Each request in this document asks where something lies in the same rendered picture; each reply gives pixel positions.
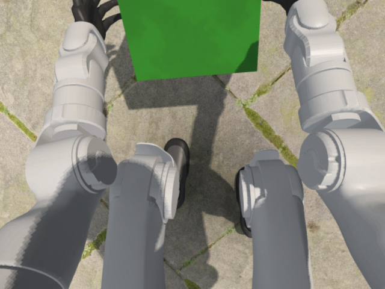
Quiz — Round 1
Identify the left robot hand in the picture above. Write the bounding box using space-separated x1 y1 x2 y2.
71 0 122 40

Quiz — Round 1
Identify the carton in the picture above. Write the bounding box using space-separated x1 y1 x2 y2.
117 0 261 81

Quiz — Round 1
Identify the right robot hand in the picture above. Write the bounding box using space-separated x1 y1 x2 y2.
263 0 298 16

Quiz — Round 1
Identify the robot right forearm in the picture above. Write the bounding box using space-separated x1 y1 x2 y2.
283 0 385 134

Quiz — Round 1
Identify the robot left thigh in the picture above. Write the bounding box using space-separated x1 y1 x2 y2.
101 154 179 289

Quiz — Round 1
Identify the robot left upper arm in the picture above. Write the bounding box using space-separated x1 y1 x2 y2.
0 134 117 289

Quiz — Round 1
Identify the robot left shin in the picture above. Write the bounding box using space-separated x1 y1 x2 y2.
109 143 180 202

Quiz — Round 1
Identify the robot right upper arm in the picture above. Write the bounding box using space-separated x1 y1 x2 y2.
297 128 385 289

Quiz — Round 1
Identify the robot left forearm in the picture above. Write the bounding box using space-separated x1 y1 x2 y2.
25 21 109 183

